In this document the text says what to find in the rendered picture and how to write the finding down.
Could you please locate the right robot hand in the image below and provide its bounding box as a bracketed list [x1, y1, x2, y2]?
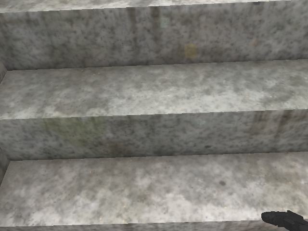
[261, 210, 308, 231]

